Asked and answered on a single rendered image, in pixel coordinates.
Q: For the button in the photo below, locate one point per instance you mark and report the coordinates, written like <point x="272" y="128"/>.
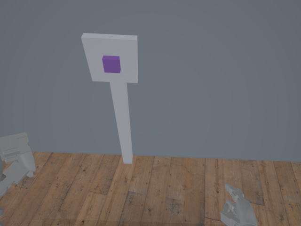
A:
<point x="111" y="64"/>

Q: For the robot right hand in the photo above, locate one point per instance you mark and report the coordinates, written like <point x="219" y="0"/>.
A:
<point x="241" y="212"/>

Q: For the robot left hand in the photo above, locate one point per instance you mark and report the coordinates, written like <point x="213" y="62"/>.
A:
<point x="14" y="149"/>

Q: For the panel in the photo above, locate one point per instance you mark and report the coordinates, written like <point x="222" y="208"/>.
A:
<point x="126" y="47"/>

